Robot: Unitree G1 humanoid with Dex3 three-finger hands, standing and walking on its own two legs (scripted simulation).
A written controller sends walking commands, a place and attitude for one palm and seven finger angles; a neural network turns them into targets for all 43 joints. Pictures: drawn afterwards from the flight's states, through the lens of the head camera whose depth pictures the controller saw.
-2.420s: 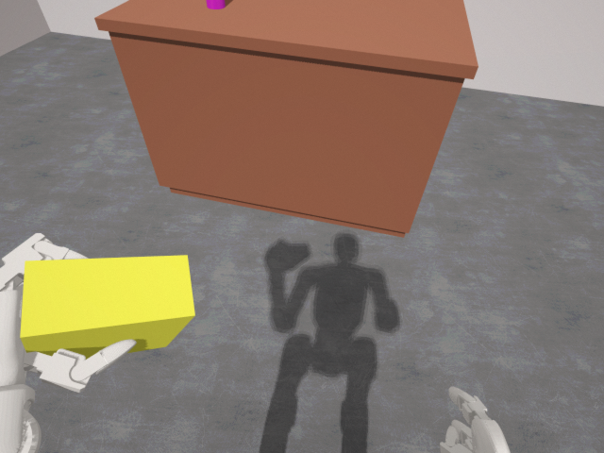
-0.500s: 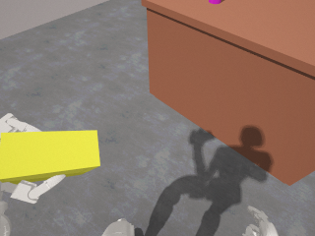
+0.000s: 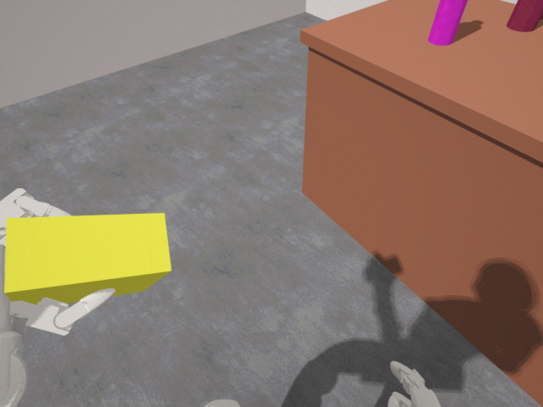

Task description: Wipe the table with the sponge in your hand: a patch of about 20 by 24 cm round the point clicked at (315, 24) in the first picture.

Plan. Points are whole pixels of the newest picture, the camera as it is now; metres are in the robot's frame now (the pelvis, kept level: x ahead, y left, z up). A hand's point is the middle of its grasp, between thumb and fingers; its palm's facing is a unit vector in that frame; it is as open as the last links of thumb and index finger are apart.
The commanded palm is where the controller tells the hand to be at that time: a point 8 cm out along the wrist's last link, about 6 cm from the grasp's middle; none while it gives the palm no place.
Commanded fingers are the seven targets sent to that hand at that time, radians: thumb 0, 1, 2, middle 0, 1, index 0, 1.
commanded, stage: walk to a spot facing it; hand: left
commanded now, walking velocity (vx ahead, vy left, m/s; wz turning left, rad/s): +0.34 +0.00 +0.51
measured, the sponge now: (113, 260) +0.23 +0.20 +0.17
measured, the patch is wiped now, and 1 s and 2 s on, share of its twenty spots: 0.00 0.00 0.00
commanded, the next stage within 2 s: turn to face it in 0.78 s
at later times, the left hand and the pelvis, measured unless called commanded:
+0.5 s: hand (61, 191) +0.29 +0.27 +0.21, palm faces +0.52 -0.74 -0.43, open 10.1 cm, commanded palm +0.23 +0.31 +0.20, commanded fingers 0.00 0.10 1.30 -1.20 -1.60 -1.20 -1.60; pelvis +0.12 +0.01 +0.01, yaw +11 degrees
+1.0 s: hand (42, 200) +0.29 +0.30 +0.20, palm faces +0.72 -0.57 -0.40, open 10.1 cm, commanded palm +0.22 +0.32 +0.20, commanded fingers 0.00 0.10 1.30 -1.20 -1.60 -1.20 -1.60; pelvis +0.19 +0.00 +0.00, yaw +25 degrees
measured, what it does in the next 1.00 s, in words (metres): walks ahead, turning left: left foot, then right foot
